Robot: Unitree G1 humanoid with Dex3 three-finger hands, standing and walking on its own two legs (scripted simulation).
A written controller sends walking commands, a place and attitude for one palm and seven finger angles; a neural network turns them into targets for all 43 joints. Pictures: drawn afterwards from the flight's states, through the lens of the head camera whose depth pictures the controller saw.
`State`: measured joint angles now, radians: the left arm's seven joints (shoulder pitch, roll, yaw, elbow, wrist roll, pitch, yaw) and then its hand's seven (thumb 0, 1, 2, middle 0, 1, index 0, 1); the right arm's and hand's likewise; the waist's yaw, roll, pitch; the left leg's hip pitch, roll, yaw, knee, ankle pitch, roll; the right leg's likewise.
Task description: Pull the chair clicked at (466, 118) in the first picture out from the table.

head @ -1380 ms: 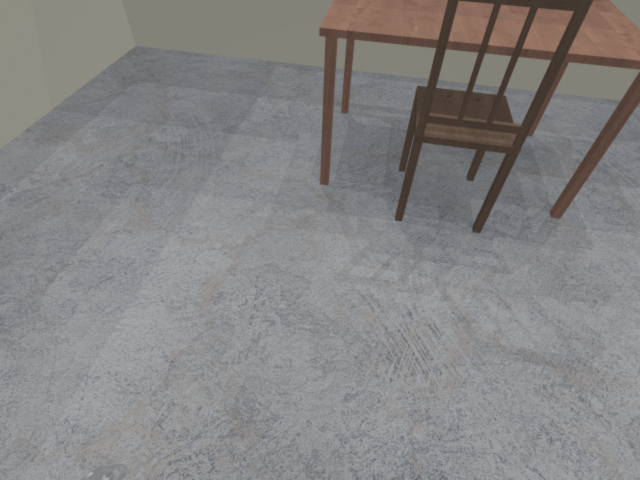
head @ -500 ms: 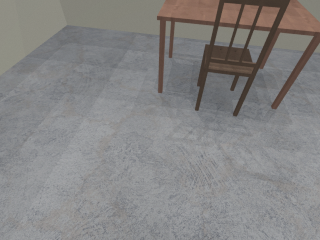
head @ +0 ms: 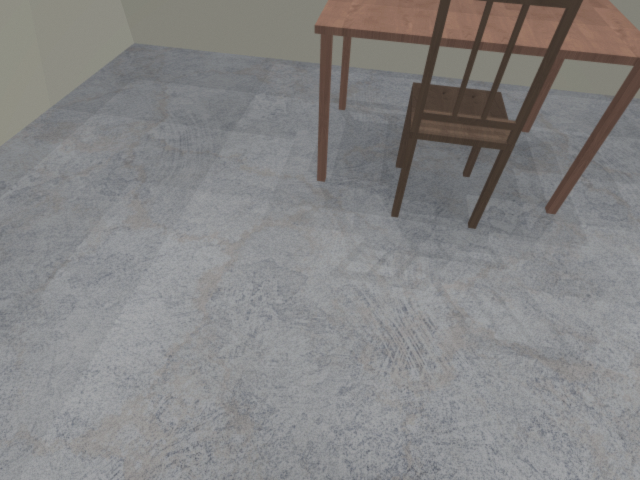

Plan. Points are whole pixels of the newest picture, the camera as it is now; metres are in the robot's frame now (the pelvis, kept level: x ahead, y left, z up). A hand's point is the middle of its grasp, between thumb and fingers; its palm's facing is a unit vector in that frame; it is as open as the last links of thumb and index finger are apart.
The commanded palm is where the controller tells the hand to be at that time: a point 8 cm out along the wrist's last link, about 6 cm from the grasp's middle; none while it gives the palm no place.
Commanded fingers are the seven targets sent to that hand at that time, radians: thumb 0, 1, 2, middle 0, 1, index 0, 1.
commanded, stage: look at it before walking up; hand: left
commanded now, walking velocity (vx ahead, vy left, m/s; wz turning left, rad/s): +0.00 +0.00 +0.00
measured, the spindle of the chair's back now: (470, 63) +1.34 -0.41 -0.06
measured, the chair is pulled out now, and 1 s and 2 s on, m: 0.00 0.00 0.00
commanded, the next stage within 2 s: walk to a spot facing it in 0.06 s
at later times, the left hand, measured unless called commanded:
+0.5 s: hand out of the picture +0.07 +0.20 -0.18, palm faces -0.13 -0.95 -0.28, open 7.4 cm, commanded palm none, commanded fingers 0.00 0.90 0.90 -0.20 -0.30 -0.20 -0.30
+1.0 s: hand out of the picture +0.09 +0.17 -0.17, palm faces -0.28 -0.93 -0.22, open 7.4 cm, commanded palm none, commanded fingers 0.00 0.90 0.90 -0.20 -0.30 -0.20 -0.30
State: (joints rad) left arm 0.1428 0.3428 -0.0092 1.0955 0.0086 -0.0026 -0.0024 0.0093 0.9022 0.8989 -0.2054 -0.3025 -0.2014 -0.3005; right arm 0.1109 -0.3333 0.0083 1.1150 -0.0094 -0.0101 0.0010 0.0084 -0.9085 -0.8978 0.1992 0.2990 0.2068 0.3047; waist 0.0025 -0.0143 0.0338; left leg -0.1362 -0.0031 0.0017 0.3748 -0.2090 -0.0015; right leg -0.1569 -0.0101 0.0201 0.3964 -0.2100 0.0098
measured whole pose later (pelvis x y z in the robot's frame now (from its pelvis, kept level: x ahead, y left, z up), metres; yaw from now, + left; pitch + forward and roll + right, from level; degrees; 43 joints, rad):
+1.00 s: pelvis +0.01 -0.01 +0.00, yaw -22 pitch +3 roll +0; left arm 0.32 0.22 0.06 0.94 0.02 0.00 -0.02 0.01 0.90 0.90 -0.21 -0.30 -0.20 -0.30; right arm 0.14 -0.25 -0.06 0.93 -0.02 0.02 0.00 0.01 -0.91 -0.90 0.19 0.30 0.20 0.30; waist 0.06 -0.02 0.00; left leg -0.39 0.03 -0.01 0.80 -0.38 -0.06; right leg -0.27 0.11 0.18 0.40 -0.18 -0.05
